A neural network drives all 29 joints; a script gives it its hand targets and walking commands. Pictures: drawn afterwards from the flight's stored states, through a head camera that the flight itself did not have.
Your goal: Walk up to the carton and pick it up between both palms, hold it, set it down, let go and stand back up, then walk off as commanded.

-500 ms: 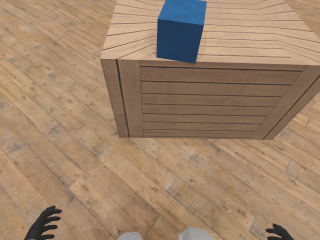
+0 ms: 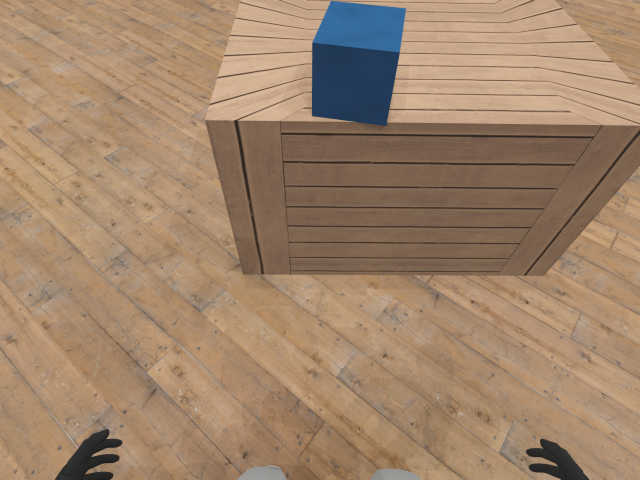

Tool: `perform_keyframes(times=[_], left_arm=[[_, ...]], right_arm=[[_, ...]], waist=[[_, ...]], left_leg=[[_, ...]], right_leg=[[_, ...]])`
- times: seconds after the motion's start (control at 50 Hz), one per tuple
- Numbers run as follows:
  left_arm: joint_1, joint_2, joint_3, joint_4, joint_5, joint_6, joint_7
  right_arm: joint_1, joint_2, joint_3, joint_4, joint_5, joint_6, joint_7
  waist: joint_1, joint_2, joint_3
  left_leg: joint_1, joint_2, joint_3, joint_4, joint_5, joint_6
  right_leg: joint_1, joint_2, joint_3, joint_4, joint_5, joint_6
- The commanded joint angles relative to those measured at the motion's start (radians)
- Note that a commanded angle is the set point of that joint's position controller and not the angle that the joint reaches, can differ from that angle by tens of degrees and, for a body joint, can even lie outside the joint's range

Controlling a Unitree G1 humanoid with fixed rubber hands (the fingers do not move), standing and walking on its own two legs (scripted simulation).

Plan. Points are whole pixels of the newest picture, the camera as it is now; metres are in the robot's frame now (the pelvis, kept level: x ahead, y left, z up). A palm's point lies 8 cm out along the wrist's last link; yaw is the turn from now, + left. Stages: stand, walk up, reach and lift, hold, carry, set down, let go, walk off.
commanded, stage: stand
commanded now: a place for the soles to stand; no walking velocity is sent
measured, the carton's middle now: (358, 62) +1.00 -0.10 +0.00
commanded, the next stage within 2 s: none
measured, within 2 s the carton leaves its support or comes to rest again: neither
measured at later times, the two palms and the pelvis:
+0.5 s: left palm (79, 459) +0.17 +0.31 -0.08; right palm (571, 469) +0.14 -0.31 -0.09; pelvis +0.04 +0.00 +0.00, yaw +0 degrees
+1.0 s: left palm (83, 448) +0.18 +0.30 -0.07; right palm (568, 461) +0.15 -0.31 -0.08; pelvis +0.04 -0.01 +0.00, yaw +0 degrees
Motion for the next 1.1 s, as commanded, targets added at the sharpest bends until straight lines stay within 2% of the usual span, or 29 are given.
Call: perform_keyframes(times=[0.0,0.04,0.06,0.08,0.14,0.16,0.22,0.26,0.3,0.36,0.42,0.44,0.52,0.54,0.58,0.62,0.66,0.7,0.72,0.74,0.8,0.84,0.86,0.88,0.92,0.98,1.02,1.06,1.08], left_arm=[[-0.041,0.227,0.036,0.035,0.023,-0.025,0.002],[-0.045,0.232,0.032,0.036,0.032,-0.026,0.0],[-0.029,0.236,0.036,0.033,0.029,-0.024,0.0],[-0.053,0.219,0.033,0.034,0.023,-0.022,0.0],[-0.053,0.218,0.029,0.032,0.024,-0.028,-0.001],[-0.05,0.22,0.024,0.024,0.019,-0.024,-0.002],[-0.019,0.214,0.022,0.024,0.016,-0.028,0.007],[-0.034,0.232,0.023,0.018,0.016,-0.039,0.007],[0.001,0.255,0.027,0.003,0.014,-0.044,0.012],[-0.037,0.233,0.019,-0.012,0.01,-0.037,0.019],[-0.015,0.225,0.015,-0.009,0.01,-0.038,0.021],[-0.011,0.228,0.021,-0.01,0.016,-0.04,0.017],[-0.032,0.213,0.011,-0.018,0.009,-0.026,0.017],[-0.04,0.228,0.017,-0.008,0.01,-0.033,0.016],[-0.021,0.215,0.021,-0.007,0.014,-0.033,0.015],[-0.013,0.227,0.024,-0.006,0.019,-0.028,0.016],[-0.038,0.229,0.019,0.0,0.012,-0.029,0.013],[-0.039,0.249,0.027,0.002,0.02,-0.028,0.009],[-0.034,0.243,0.033,0.006,0.027,-0.032,0.009],[-0.048,0.247,0.027,0.004,0.018,-0.031,0.009],[-0.065,0.196,0.01,-0.003,0.006,-0.024,0.01],[-0.089,0.155,0.004,-0.003,0.005,-0.019,0.007],[-0.096,0.151,0.001,0.011,0.008,-0.023,0.004],[-0.082,0.18,0.007,0.012,0.007,-0.027,0.004],[-0.077,0.19,0.004,0.029,0.008,-0.021,0.007],[-0.058,0.199,-0.001,0.031,0.017,-0.031,0.004],[-0.122,0.17,-0.006,0.024,0.015,-0.026,0.0],[-0.09,0.179,-0.001,0.021,0.016,-0.022,0.005],[-0.094,0.168,-0.005,0.02,0.01,-0.021,0.005]], right_arm=[[-0.032,-0.204,-0.056,0.027,-0.018,-0.011,0.003],[0.018,-0.216,-0.065,0.039,-0.02,-0.008,0.005],[-0.01,-0.217,-0.062,0.044,-0.028,-0.009,0.003],[0.026,-0.213,-0.059,0.051,-0.03,-0.01,0.007],[0.005,-0.207,-0.056,0.02,-0.021,-0.013,0.007],[0.007,-0.214,-0.058,0.025,-0.029,-0.015,0.002],[-0.014,-0.22,-0.055,-0.003,-0.019,-0.013,0.002],[-0.018,-0.203,-0.05,-0.003,-0.025,-0.019,-0.006],[-0.005,-0.199,-0.056,-0.03,-0.023,-0.02,-0.011],[0.003,-0.191,-0.06,-0.031,-0.017,-0.017,-0.015],[-0.024,-0.185,-0.056,-0.028,-0.012,-0.017,-0.015],[-0.013,-0.186,-0.056,-0.033,-0.016,-0.019,-0.015],[-0.021,-0.209,-0.059,-0.019,-0.021,-0.026,-0.017],[-0.047,-0.194,-0.052,-0.025,-0.015,-0.022,-0.018],[-0.008,-0.209,-0.06,-0.034,-0.02,-0.02,-0.02],[-0.033,-0.196,-0.059,-0.034,-0.017,-0.016,-0.016],[-0.032,-0.213,-0.059,-0.006,-0.015,-0.013,-0.016],[0.002,-0.192,-0.057,-0.011,-0.016,-0.012,-0.007],[-0.003,-0.185,-0.051,-0.005,-0.012,-0.009,-0.007],[0.005,-0.195,-0.057,-0.01,-0.02,-0.011,-0.013],[-0.023,-0.198,-0.051,-0.003,-0.018,-0.021,-0.01],[-0.077,-0.192,-0.028,0.032,-0.004,-0.022,0.001],[-0.062,-0.173,-0.025,0.038,-0.002,-0.021,-0.005],[-0.058,-0.178,-0.024,0.039,-0.003,-0.019,-0.002],[-0.074,-0.171,-0.012,0.046,0.001,-0.024,-0.006],[-0.061,-0.185,-0.018,0.057,0.006,-0.02,-0.004],[-0.06,-0.187,-0.005,0.057,0.0,-0.021,-0.007],[-0.071,-0.209,-0.014,0.049,-0.009,-0.026,-0.007],[-0.091,-0.205,-0.006,0.057,-0.002,-0.028,-0.002]], waist=[[0.027,0.011,-0.111],[0.01,-0.044,-0.095],[0.03,-0.019,-0.085],[0.009,0.049,-0.101],[0.024,0.028,-0.179],[0.025,0.088,-0.174],[0.041,0.05,-0.19],[0.046,0.019,-0.279],[0.044,0.019,-0.302],[0.036,0.007,-0.31],[0.041,0.016,-0.313],[0.042,-0.03,-0.337],[0.045,0.05,-0.311],[0.041,0.002,-0.301],[0.045,0.027,-0.323],[0.057,-0.017,-0.332],[0.041,0.021,-0.288],[0.023,-0.006,-0.27],[0.026,-0.07,-0.289],[0.028,-0.009,-0.299],[0.039,0.036,-0.277],[0.064,-0.032,-0.315],[0.053,-0.05,-0.298],[0.039,0.0,-0.344],[0.052,-0.039,-0.276],[0.037,-0.015,-0.314],[0.04,-0.086,-0.284],[0.036,-0.009,-0.253],[0.061,0.029,-0.269]], left_leg=[[-0.103,0.096,-0.151,-0.287,-0.396,0.047],[-0.113,0.084,-0.154,-0.287,-0.42,0.055],[-0.105,0.076,-0.148,-0.263,-0.399,0.065],[-0.101,0.088,-0.157,-0.313,-0.384,0.063],[-0.069,0.127,-0.21,-0.339,-0.296,0.063],[-0.046,0.14,-0.209,-0.339,-0.222,0.065],[-0.067,0.178,-0.254,-0.304,-0.124,0.078],[0.031,0.133,-0.156,-0.178,0.152,0.056],[0.088,0.108,-0.103,-0.079,0.282,0.045],[0.047,0.125,-0.138,-0.106,0.253,0.061],[0.069,0.126,-0.136,-0.106,0.256,0.06],[0.084,0.131,-0.143,-0.12,0.259,0.063],[0.114,0.168,-0.186,-0.163,0.237,0.082],[0.096,0.156,-0.171,-0.145,0.272,0.086],[0.127,0.171,-0.178,-0.135,0.308,0.091],[0.061,0.129,-0.13,-0.121,0.224,0.072],[0.02,0.124,-0.115,-0.16,0.094,0.056],[0.064,0.086,-0.1,-0.138,0.019,0.042],[0.09,0.064,-0.07,-0.098,0.072,0.037],[0.101,0.091,-0.08,-0.112,0.099,0.039],[0.084,0.157,-0.172,-0.22,0.146,0.077],[0.064,0.169,-0.135,-0.182,0.128,0.071],[0.051,0.147,-0.102,-0.172,0.135,0.064],[0.093,0.14,-0.073,-0.182,0.186,0.045],[0.053,0.128,-0.091,-0.161,0.17,0.046],[0.089,0.129,-0.075,-0.163,0.136,0.041],[0.047,0.144,-0.102,-0.183,0.092,0.048],[0.025,0.151,-0.105,-0.216,0.11,0.046],[0.032,0.149,-0.106,-0.209,0.078,0.051]], right_leg=[[0.056,-0.119,0.196,-0.207,-0.382,-0.057],[0.051,-0.126,0.199,-0.238,-0.397,-0.061],[0.005,-0.136,0.216,-0.25,-0.436,-0.057],[0.045,-0.109,0.195,-0.201,-0.354,-0.052],[0.112,-0.078,0.133,-0.129,-0.243,-0.045],[0.065,-0.065,0.116,-0.088,-0.21,-0.044],[0.136,-0.051,0.105,-0.081,-0.107,-0.058],[0.149,-0.115,0.137,-0.097,0.072,-0.073],[0.125,-0.154,0.181,-0.096,0.2,-0.1],[0.157,-0.129,0.147,-0.039,0.23,-0.104],[0.155,-0.143,0.184,-0.076,0.23,-0.11],[0.155,-0.132,0.156,-0.056,0.228,-0.103],[0.091,-0.088,0.111,-0.017,0.153,-0.074],[0.123,-0.096,0.105,-0.035,0.203,-0.076],[0.096,-0.089,0.124,-0.032,0.17,-0.076],[0.168,-0.101,0.132,-0.07,0.141,-0.09],[0.143,-0.123,0.179,-0.108,0.08,-0.101],[0.075,-0.153,0.185,-0.159,-0.04,-0.114],[0.084,-0.16,0.188,-0.171,0.008,-0.117],[0.076,-0.182,0.211,-0.158,0.036,-0.114],[0.094,-0.083,0.114,-0.057,0.072,-0.062],[0.153,-0.092,0.121,-0.113,0.043,-0.051],[0.169,-0.11,0.124,-0.117,0.097,-0.056],[0.168,-0.112,0.122,-0.109,0.092,-0.048],[0.158,-0.121,0.142,-0.135,0.12,-0.05],[0.151,-0.13,0.146,-0.162,0.1,-0.06],[0.138,-0.121,0.132,-0.138,0.063,-0.051],[0.139,-0.101,0.117,-0.138,0.094,-0.047],[0.149,-0.114,0.139,-0.148,0.045,-0.051]])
